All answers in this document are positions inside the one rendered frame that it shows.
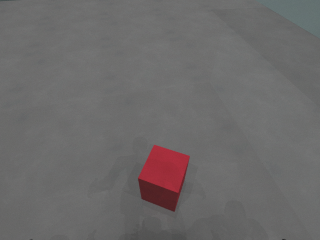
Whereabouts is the carton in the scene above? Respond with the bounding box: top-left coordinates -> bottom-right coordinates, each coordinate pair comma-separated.
138,145 -> 190,212

